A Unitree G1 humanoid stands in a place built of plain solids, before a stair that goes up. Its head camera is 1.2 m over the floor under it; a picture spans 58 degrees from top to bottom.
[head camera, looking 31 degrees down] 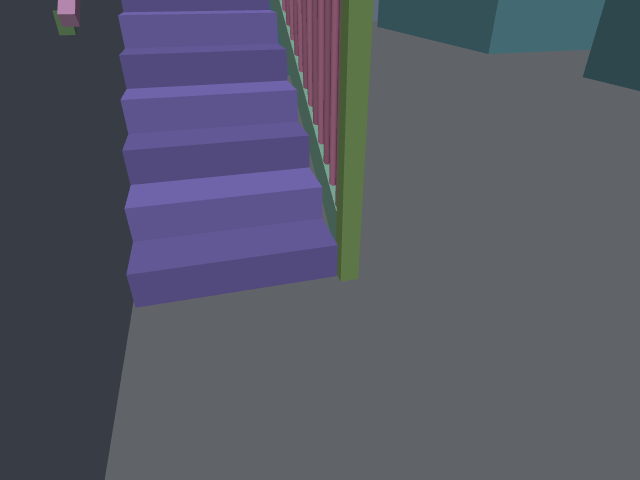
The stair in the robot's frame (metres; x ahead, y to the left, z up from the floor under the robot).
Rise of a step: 0.17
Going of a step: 0.26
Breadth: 0.90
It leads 15 degrees to the left of straight ahead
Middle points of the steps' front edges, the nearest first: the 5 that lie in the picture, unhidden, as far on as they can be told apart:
1.55 0.35 0.17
1.81 0.42 0.34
2.06 0.49 0.52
2.32 0.56 0.69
2.58 0.63 0.86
